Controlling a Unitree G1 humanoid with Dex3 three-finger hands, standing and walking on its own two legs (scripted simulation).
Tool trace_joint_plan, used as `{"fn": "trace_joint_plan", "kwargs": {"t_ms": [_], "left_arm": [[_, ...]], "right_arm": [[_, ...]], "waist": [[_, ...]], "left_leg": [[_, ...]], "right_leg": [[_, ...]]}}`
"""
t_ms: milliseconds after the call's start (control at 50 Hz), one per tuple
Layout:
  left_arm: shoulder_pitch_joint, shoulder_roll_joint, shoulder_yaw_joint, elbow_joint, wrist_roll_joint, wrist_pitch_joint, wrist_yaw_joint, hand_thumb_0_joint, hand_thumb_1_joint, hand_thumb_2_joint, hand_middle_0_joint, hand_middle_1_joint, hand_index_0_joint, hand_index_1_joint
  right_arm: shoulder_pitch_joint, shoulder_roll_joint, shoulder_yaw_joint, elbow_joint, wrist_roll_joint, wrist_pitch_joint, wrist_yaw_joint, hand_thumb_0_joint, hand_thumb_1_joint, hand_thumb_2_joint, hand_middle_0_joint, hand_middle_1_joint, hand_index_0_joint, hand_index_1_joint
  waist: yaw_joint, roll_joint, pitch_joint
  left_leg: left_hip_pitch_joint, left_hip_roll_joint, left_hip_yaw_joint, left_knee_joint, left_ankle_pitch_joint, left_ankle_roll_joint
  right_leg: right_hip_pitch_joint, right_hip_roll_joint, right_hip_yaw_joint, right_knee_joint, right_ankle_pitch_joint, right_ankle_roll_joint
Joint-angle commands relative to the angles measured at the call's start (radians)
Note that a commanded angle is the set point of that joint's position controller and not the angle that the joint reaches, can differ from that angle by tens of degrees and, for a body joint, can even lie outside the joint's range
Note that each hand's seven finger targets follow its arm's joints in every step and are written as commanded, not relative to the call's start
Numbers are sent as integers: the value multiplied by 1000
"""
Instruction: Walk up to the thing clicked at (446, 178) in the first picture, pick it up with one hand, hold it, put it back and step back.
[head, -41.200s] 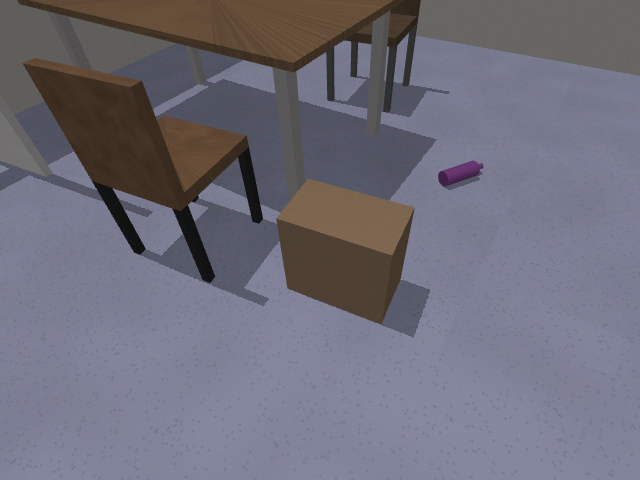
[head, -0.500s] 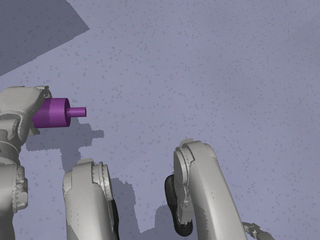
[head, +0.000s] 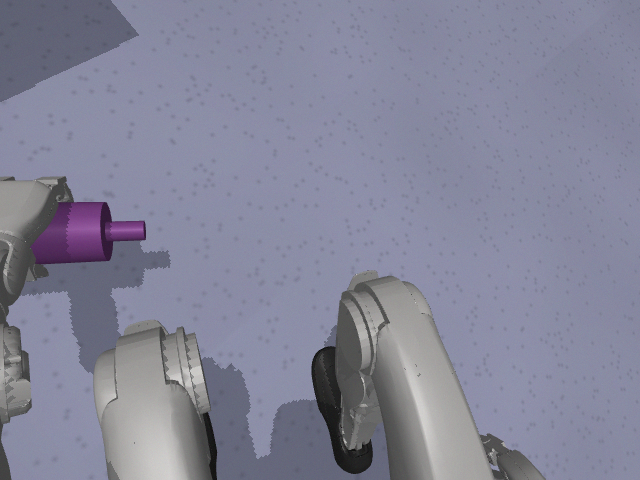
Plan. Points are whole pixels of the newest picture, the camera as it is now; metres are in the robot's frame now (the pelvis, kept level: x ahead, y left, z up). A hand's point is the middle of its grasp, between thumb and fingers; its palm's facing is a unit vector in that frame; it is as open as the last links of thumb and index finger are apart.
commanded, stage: rest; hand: left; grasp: from above
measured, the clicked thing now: (42, 233) +0.45 +0.29 -0.21
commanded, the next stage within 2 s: open in 1.22 s
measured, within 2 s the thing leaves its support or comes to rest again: neither
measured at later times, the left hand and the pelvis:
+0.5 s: hand (43, 242) +0.45 +0.29 -0.24, palm faces -0.49 -0.06 -0.87, open 10.7 cm; pelvis +0.00 +0.00 -0.01, yaw -3 degrees
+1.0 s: hand (52, 235) +0.46 +0.29 -0.25, palm faces -0.49 -0.06 -0.87, open 10.7 cm; pelvis +0.00 +0.00 -0.02, yaw -4 degrees
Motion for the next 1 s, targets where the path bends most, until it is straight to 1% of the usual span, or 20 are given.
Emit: {"fn": "trace_joint_plan", "kwargs": {"t_ms": [0, 100, 160, 220, 240, 340, 360, 380, 400, 580, 600, 640, 660, 680, 720, 740, 800, 820, 880, 980], "left_arm": [[-317, 257, 43, -107, -36, 16, 59, 0, 532, 1085, -858, -970, -872, -954], [-294, 289, 59, -64, -40, 19, 40, 0, 514, 1069, -838, -975, -855, -957], [-273, 323, 102, -41, -50, 12, 33, 0, 536, 1069, -845, -983, -865, -961], [-288, 311, 68, -78, -47, -10, 25, 0, 558, 1017, -859, -961, -884, -934], [-251, 377, 116, -71, -40, -13, 33, 0, 570, 1040, -868, -972, -892, -946], [-284, 373, 100, -111, -15, -38, 49, 0, 659, 1048, -935, -957, -957, -933], [-269, 396, 122, -131, -25, -43, 61, 0, 624, 1069, -930, -939, -942, -926], [-266, 359, 91, -121, -22, -45, 66, 0, 645, 1064, -933, -947, -950, -928], [-259, 386, 113, -91, -18, -45, 76, 0, 669, 1036, -931, -963, -959, -933], [-278, 348, 64, -33, 6, -24, 130, 0, 694, 1085, -955, -975, -975, -952], [-283, 302, 15, -12, 6, -16, 129, 0, 680, 1055, -953, -955, -972, -934], [-297, 359, 54, -24, 8, -5, 140, 0, 693, 1071, -959, -969, -979, -946], [-287, 314, 19, 12, -2, 4, 136, 0, 673, 1055, -950, -951, -969, -931], [-302, 366, 60, -11, -5, 7, 142, 0, 682, 1050, -959, -944, -978, -923], [-301, 326, 31, -11, -6, 18, 142, 0, 636, 1030, -929, -933, -947, -913], [-296, 368, 63, 8, -8, 23, 150, 0, 635, 1016, -921, -937, -943, -913], [-294, 380, 80, 19, -8, 35, 145, 0, 614, 1008, -923, -910, -938, -894], [-312, 333, 42, 10, -19, 36, 134, 0, 600, 994, -916, -897, -930, -881], [-284, 396, 93, 19, -28, 40, 128, 0, 581, 987, -907, -884, -919, -870], [-243, 406, 89, 6, -38, 23, 106, 0, 595, 981, -924, -873, -933, -864]], "right_arm": [[207, -283, -65, -4, -12, -14, -10, 0, -902, -896, 201, 300, 200, 300], [218, -297, -57, -11, -25, -26, -4, 0, -903, -897, 201, 300, 200, 300], [230, -308, -43, -15, -35, -22, -3, 0, -901, -896, 201, 300, 200, 300], [196, -315, -40, -44, -36, -22, -5, 0, -903, -897, 201, 300, 200, 300], [212, -320, -38, -24, -38, -17, -7, 0, -901, -896, 201, 300, 200, 300], [211, -310, -22, -31, -63, -11, -2, 0, -900, -896, 201, 300, 200, 300], [208, -327, -30, -27, -59, -9, -6, 0, -903, -898, 200, 300, 200, 300], [193, -329, -29, -44, -63, -14, -5, 0, -900, -897, 201, 300, 200, 300], [202, -314, -17, -26, -69, -17, -2, 0, -899, -896, 201, 300, 200, 300], [171, -343, -3, -28, -87, -56, 13, 0, -899, -897, 201, 300, 200, 300], [164, -328, 5, -19, -83, -60, 19, 0, -903, -899, 201, 300, 200, 300], [166, -352, 3, -35, -85, -72, 24, 0, -902, -899, 201, 300, 200, 300], [163, -346, 9, -28, -82, -77, 29, 0, -903, -899, 200, 300, 200, 300], [163, -353, 7, -31, -85, -81, 31, 0, -903, -899, 200, 300, 200, 300], [156, -349, 14, -48, -81, -87, 37, 0, -905, -900, 200, 300, 200, 300], [160, -356, 16, -38, -84, -91, 39, 0, -905, -900, 200, 300, 200, 300], [172, -367, 18, -50, -84, -99, 46, 0, -908, -902, 200, 301, 200, 301], [155, -358, 23, -65, -81, -106, 50, 0, -908, -902, 200, 301, 200, 301], [184, -373, 25, -62, -81, -109, 51, 0, -908, -902, 200, 301, 200, 301], [185, -370, 29, -70, -84, -97, 50, 0, -910, -905, 200, 301, 200, 301]], "waist": [[-14, 381, -652], [-39, 348, -656], [-43, 332, -627], [-34, 369, -628], [-20, 386, -652], [-56, 392, -644], [-42, 412, -660], [-46, 416, -636], [-50, 418, -619], [-77, 449, -556], [-78, 471, -546], [-83, 465, -555], [-84, 463, -527], [-88, 465, -559], [-89, 479, -558], [-93, 461, -549], [-106, 442, -522], [-110, 441, -523], [-108, 428, -529], [-97, 441, -574]], "left_leg": [[516, -11, 78, -255, 203, 24], [491, -8, 76, -215, 256, 27], [462, -11, 72, -203, 260, 23], [468, -8, 66, -211, 228, 16], [489, -5, 64, -213, 242, 15], [494, 3, 67, -177, 248, 18], [498, 3, 61, -187, 267, 13], [505, 2, 61, -184, 259, 9], [508, 8, 56, -186, 248, 8], [525, 12, 33, -197, 236, 2], [520, 13, 31, -204, 205, 1], [530, 13, 24, -209, 220, 2], [517, 12, 21, -205, 205, 0], [536, 16, 20, -204, 228, 3], [543, 16, 20, -208, 242, -1], [521, 16, 19, -198, 231, 3], [497, 15, 25, -185, 236, 6], [488, 16, 33, -176, 231, 9], [496, 14, 29, -178, 257, 9], [498, 17, 26, -174, 261, 7]], "right_leg": [[314, 40, -83, -208, 205, -59], [374, 45, -85, -189, 265, -54], [377, 43, -95, -191, 256, -60], [366, 50, -97, -194, 219, -69], [387, 52, -101, -189, 232, -66], [398, 60, -95, -184, 254, -60], [410, 58, -100, -181, 266, -62], [374, 59, -105, -173, 254, -67], [368, 63, -110, -170, 245, -66], [300, 64, -146, -149, 241, -59], [284, 68, -139, -145, 214, -65], [293, 63, -150, -139, 238, -56], [267, 63, -150, -134, 221, -60], [300, 65, -150, -135, 249, -54], [302, 67, -146, -132, 258, -57], [310, 64, -151, -129, 258, -56], [319, 60, -145, -136, 264, -54], [328, 65, -138, -143, 260, -55], [353, 62, -144, -146, 279, -51], [415, 70, -137, -154, 282, -56]]}}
